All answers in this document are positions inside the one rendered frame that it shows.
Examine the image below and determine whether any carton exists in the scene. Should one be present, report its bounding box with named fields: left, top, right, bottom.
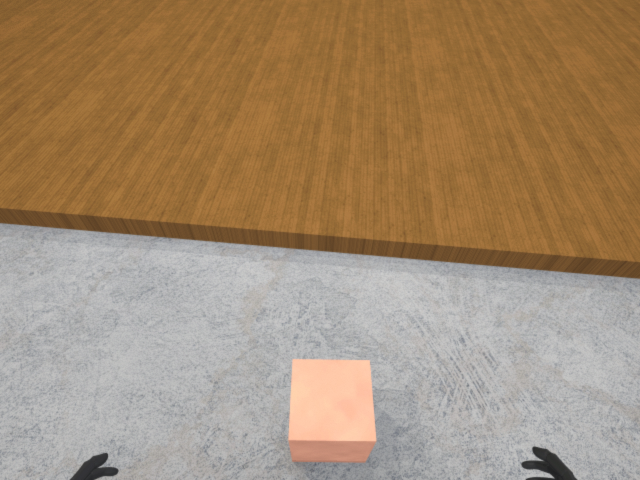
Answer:
left=288, top=359, right=376, bottom=463

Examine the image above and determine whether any robot left hand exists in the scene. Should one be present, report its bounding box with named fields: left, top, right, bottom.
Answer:
left=70, top=453, right=119, bottom=480

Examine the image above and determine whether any robot right hand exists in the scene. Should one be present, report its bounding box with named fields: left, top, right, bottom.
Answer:
left=521, top=447, right=577, bottom=480

